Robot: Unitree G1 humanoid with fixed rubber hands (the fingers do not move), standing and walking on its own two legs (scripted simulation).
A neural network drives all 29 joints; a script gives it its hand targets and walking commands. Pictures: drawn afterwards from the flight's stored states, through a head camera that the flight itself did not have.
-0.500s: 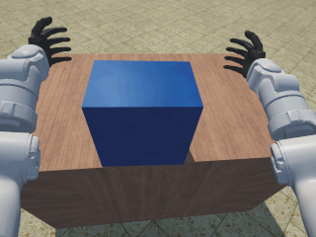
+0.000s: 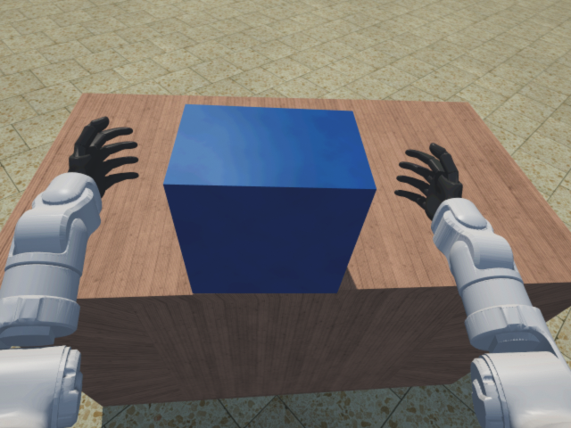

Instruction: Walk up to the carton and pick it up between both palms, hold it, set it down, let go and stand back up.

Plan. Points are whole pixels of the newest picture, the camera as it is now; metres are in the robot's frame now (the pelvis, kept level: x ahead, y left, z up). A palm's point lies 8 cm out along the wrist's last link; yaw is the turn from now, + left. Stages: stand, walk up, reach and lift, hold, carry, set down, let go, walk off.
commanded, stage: set down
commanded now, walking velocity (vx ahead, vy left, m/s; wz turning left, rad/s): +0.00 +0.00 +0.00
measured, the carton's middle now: (268, 207) +0.44 +0.03 +0.06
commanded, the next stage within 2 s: none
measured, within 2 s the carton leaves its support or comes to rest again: neither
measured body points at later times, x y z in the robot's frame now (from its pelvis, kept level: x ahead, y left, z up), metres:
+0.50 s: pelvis +0.02 +0.00 +0.00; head +0.02 +0.02 +0.45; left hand +0.35 +0.26 +0.08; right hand +0.35 -0.21 +0.08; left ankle +0.03 +0.12 -0.75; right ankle +0.02 -0.11 -0.75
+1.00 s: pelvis +0.03 +0.00 +0.00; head +0.04 +0.02 +0.45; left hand +0.28 +0.26 +0.02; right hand +0.28 -0.21 +0.02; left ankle +0.03 +0.12 -0.75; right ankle +0.02 -0.11 -0.75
